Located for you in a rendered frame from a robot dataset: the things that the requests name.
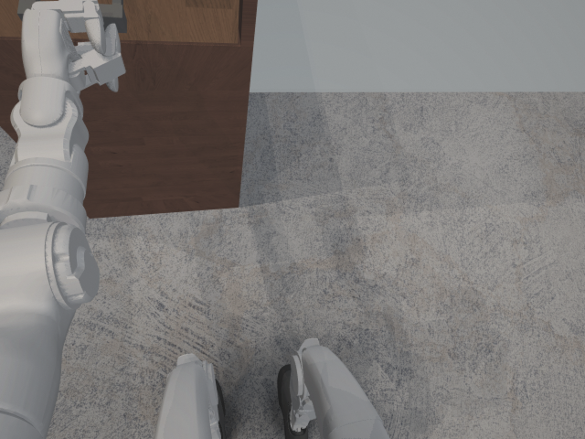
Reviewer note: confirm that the cabinet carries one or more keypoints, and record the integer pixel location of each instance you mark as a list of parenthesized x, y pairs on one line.
[(171, 139)]

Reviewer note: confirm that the handle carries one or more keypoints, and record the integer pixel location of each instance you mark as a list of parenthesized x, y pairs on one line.
[(111, 14)]

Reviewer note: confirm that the robot right thigh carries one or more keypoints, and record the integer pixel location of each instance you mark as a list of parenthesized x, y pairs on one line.
[(342, 409)]

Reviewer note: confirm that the left robot hand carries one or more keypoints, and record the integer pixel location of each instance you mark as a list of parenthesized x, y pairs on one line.
[(48, 51)]

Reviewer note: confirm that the drawer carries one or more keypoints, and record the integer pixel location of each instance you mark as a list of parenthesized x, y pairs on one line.
[(211, 21)]

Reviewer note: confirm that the robot left forearm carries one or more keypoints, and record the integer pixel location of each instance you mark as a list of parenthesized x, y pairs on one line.
[(47, 177)]

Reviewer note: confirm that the left robot upper arm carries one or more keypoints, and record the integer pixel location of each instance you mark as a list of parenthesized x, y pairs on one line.
[(46, 272)]

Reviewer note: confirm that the robot right shin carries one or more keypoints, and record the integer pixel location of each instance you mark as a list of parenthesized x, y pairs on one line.
[(302, 411)]

